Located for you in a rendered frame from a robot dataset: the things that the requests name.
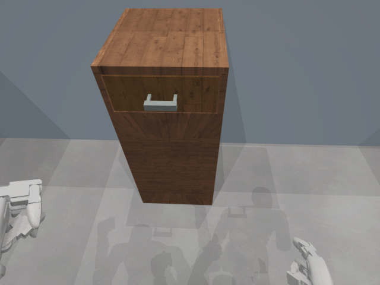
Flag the drawer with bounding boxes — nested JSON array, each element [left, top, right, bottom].
[[102, 75, 219, 113]]

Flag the cabinet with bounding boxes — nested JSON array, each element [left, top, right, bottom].
[[91, 8, 229, 205]]

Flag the robot right hand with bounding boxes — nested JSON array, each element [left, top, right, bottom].
[[287, 237, 334, 285]]

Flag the robot left hand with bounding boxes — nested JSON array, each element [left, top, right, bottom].
[[0, 179, 46, 261]]

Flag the handle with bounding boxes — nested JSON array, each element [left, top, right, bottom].
[[143, 94, 177, 111]]

